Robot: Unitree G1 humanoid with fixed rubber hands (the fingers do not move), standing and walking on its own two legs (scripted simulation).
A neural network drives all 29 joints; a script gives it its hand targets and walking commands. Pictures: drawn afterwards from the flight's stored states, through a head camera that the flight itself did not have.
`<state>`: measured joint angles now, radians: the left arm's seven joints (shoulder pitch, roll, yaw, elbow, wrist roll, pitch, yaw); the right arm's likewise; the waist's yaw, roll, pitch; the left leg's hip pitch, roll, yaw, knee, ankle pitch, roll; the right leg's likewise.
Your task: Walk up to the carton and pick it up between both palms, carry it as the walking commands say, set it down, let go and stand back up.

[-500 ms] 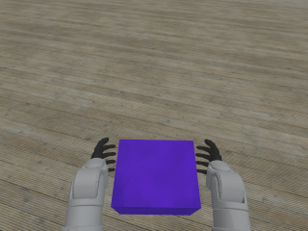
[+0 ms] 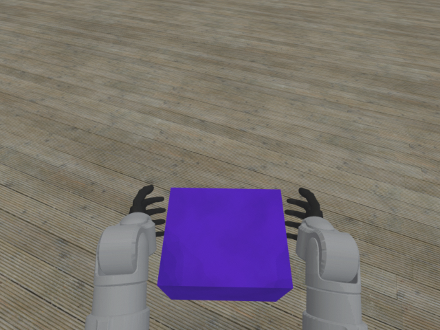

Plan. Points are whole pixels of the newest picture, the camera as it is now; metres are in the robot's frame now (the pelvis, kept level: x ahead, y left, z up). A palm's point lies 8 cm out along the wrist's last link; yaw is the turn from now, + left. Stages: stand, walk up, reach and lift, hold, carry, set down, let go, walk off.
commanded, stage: carry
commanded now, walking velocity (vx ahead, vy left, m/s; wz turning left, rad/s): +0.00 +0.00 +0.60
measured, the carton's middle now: (224, 245) +0.30 +0.00 -0.01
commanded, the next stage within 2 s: none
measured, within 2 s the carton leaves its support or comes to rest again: neither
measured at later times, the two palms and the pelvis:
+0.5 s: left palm (107, 262) +0.22 +0.18 +0.08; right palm (285, 231) +0.28 -0.10 +0.09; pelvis -0.04 -0.02 +0.00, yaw +15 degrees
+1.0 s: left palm out of the picture +0.08 +0.22 +0.10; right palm (249, 265) +0.22 -0.04 +0.09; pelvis -0.11 -0.04 +0.01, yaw +29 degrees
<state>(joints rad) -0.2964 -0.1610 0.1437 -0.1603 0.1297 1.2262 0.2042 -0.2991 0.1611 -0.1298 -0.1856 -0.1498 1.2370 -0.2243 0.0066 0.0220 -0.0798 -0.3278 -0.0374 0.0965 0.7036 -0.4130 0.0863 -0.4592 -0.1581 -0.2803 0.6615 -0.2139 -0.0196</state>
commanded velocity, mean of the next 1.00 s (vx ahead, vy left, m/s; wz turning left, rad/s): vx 0.00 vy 0.00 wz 0.60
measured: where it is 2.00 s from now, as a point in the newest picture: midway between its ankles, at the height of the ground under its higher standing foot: outside the picture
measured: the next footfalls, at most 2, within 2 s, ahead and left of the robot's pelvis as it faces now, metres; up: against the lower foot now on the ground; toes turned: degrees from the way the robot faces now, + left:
right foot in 0.96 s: -0.05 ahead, -0.14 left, +0.00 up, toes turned +23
left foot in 1.30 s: -0.20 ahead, +0.10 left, +0.00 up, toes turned +51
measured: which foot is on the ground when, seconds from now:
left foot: down 0.00-0.96, up 0.98-1.00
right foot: down 0.00-0.56, up 0.58-0.94, down 0.96-1.00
